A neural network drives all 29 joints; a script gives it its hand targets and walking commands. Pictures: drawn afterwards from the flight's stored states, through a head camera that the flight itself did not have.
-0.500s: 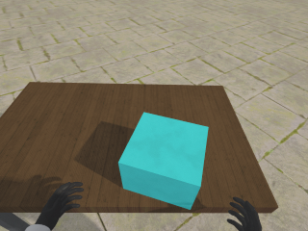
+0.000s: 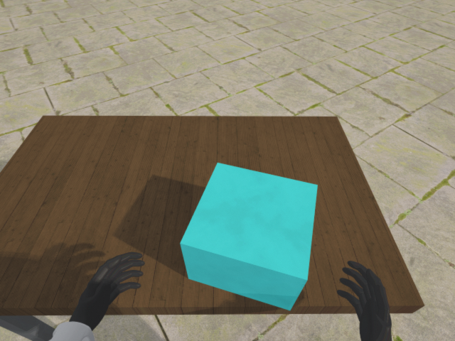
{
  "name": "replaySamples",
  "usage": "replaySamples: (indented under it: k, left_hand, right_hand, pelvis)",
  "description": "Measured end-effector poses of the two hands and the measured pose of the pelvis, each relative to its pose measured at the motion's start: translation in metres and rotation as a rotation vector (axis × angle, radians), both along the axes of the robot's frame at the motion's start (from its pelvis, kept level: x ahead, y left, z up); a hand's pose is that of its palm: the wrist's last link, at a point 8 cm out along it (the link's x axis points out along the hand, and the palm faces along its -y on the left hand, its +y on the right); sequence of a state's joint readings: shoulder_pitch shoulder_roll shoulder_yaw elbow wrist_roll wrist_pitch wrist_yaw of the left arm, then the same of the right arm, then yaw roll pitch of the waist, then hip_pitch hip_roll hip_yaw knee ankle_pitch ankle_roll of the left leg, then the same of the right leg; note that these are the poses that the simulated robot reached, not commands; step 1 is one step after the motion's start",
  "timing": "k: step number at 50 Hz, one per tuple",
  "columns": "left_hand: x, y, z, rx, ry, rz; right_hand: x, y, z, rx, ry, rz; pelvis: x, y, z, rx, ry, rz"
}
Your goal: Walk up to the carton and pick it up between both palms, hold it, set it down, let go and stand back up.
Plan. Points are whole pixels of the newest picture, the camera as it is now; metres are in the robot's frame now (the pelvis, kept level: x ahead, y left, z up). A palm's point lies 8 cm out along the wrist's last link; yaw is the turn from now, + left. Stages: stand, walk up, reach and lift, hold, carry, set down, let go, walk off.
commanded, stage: reach and lift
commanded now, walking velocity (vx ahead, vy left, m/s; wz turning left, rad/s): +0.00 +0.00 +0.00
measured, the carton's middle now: (251, 232) +0.34 +0.01 -0.02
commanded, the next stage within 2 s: none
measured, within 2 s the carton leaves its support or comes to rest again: neither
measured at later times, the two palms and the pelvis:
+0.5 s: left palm (109, 256) +0.23 +0.24 +0.05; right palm (380, 288) +0.22 -0.18 +0.05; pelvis +0.01 -0.02 +0.00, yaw +0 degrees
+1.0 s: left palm (131, 191) +0.33 +0.22 +0.10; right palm (387, 244) +0.27 -0.19 +0.09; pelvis -0.01 +0.00 +0.00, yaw -1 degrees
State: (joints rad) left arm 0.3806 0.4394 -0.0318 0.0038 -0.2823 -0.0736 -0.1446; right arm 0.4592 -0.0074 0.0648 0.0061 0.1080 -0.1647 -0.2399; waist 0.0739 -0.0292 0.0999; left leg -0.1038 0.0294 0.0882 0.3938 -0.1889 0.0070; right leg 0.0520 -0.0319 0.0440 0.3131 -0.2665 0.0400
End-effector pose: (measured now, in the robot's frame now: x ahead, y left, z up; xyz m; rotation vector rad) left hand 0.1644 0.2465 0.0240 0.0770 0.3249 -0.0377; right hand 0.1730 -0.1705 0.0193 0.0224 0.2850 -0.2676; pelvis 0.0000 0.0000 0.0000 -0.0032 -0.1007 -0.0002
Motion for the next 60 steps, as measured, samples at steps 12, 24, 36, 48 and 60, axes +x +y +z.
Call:
replaySamples:
  k: [12, 24, 36, 48, 60]
  left_hand:
    - [0.030, -0.010, 0.017, -0.001, -0.023, 0.006]
    - [0.065, -0.008, 0.028, -0.004, -0.045, 0.024]
    - [0.113, -0.009, 0.050, -0.017, -0.062, 0.008]
    - [0.161, -0.022, 0.072, -0.039, -0.061, -0.009]
    - [0.191, -0.028, 0.095, -0.029, -0.064, -0.012]
  right_hand:
    - [0.017, -0.013, 0.015, 0.009, 0.005, 0.017]
    - [0.044, -0.012, 0.031, 0.025, -0.015, 0.038]
    - [0.068, -0.015, 0.045, 0.011, -0.036, 0.021]
    - [0.095, -0.022, 0.066, 0.001, -0.052, 0.026]
    - [0.125, -0.023, 0.077, 0.032, -0.058, 0.024]
  pelvis:
    - [0.006, -0.011, 0.002, 0.007, 0.003, -0.002]
    - [0.008, -0.017, 0.002, 0.009, 0.017, 0.002]
    - [0.000, -0.008, 0.003, 0.005, 0.011, -0.010]
    - [-0.011, -0.002, 0.003, -0.001, 0.036, -0.018]
    - [-0.018, -0.002, 0.003, -0.004, 0.058, -0.010]
